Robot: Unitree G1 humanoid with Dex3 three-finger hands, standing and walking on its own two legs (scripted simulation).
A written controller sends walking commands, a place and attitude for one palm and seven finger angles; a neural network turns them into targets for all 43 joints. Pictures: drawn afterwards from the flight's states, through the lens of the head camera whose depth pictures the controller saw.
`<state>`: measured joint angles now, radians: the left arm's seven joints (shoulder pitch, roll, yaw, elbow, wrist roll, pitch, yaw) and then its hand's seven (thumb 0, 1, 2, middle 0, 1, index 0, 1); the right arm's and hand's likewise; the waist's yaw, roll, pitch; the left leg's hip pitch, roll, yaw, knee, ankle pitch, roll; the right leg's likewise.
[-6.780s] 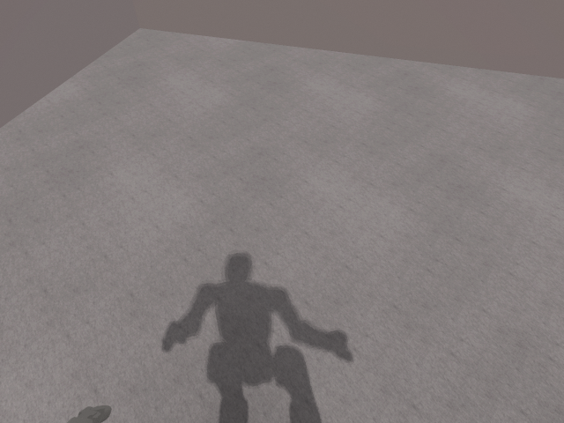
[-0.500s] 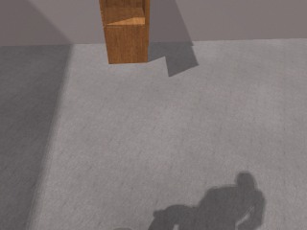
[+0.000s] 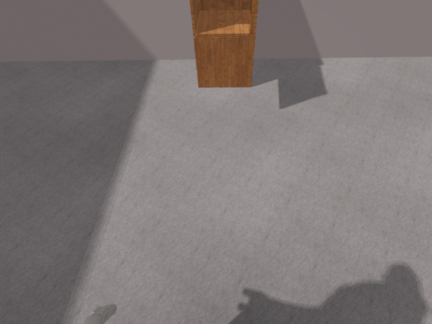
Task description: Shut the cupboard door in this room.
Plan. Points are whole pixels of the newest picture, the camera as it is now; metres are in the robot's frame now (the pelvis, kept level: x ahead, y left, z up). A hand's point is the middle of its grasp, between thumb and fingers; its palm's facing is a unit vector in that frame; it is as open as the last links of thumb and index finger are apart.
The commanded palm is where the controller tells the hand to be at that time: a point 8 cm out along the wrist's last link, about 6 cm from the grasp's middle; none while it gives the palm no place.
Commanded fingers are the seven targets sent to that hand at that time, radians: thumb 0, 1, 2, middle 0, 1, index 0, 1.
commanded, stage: turn or walk to find it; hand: left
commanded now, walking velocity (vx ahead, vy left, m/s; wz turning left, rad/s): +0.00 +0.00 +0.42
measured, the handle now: out of the picture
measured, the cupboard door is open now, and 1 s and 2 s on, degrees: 85 85 85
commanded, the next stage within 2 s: stand and wait in 1.04 s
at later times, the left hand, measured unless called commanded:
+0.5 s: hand out of the picture -0.08 +0.20 -0.18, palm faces +0.31 -0.92 -0.23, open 7.4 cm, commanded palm none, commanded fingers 0.00 0.90 0.90 -0.20 -0.30 -0.20 -0.30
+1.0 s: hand out of the picture +0.03 +0.22 -0.14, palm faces +0.41 -0.87 -0.29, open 7.4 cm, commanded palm none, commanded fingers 0.00 0.90 0.90 -0.20 -0.30 -0.20 -0.30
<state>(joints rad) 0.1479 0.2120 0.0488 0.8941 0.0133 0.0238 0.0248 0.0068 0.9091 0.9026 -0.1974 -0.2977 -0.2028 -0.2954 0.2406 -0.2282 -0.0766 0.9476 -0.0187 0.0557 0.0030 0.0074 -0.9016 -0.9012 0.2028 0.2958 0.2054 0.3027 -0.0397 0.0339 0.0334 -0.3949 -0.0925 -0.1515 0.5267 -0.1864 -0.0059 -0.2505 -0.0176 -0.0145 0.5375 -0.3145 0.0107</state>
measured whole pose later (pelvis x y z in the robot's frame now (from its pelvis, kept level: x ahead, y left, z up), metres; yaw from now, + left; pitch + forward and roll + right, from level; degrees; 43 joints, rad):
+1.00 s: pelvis +0.00 -0.01 +0.00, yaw +27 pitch +0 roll +1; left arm 0.13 0.20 0.03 0.88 0.01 0.00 0.02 0.01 0.91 0.90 -0.20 -0.30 -0.20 -0.30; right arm 0.25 -0.24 -0.07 0.97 -0.01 0.06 0.00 0.01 -0.90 -0.90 0.20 0.30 0.20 0.30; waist -0.05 0.05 0.06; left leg -0.34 -0.06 -0.08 0.81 -0.47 -0.01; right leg -0.28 -0.05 -0.10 0.58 -0.29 -0.01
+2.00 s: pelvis -0.04 -0.01 +0.01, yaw +45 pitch +0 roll +1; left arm 0.22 0.18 0.03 0.96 0.03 0.01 0.02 0.01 0.91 0.90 -0.20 -0.30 -0.21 -0.30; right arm 0.21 -0.24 -0.07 1.01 -0.01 0.08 0.01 0.01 -0.91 -0.90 0.20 0.30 0.20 0.30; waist -0.01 0.01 0.07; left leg -0.40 0.03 0.02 0.94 -0.44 -0.06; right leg -0.21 -0.11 -0.19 0.51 -0.28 0.00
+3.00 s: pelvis -0.05 -0.04 +0.01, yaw +70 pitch +0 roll +2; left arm 0.25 0.18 0.03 0.96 0.03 0.01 0.02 0.01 0.90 0.90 -0.20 -0.30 -0.21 -0.30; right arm 0.18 -0.25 -0.07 1.00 -0.01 0.09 0.01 0.01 -0.91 -0.90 0.20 0.29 0.20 0.30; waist 0.01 0.01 0.08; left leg -0.38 0.03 0.01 0.91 -0.44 -0.07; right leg -0.21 -0.11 -0.22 0.51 -0.29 -0.03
